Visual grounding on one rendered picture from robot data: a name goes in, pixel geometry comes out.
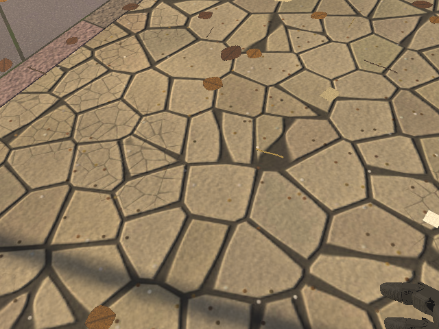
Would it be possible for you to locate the right robot hand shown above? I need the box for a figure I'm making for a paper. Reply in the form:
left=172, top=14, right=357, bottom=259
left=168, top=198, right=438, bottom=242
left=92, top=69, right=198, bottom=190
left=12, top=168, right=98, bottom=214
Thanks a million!
left=380, top=282, right=439, bottom=329

